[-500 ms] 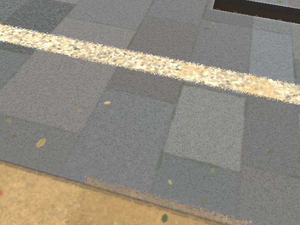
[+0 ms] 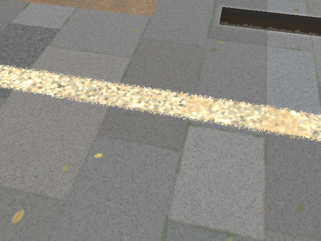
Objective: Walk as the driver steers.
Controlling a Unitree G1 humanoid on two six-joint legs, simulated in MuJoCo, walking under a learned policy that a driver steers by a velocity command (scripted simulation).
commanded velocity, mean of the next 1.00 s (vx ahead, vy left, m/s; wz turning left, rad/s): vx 0.35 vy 0.00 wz -0.54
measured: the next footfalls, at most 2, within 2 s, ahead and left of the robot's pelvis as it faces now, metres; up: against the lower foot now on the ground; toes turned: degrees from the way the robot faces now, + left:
left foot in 0.32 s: +0.35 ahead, +0.12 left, +0.00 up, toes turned -11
right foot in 0.80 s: +0.45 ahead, -0.13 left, +0.00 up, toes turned -29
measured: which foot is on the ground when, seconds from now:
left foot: up 0.00-0.30, down 0.32-0.80, up 0.82-1.00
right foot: down 0.00-0.32, up 0.34-0.78, down 0.80-1.00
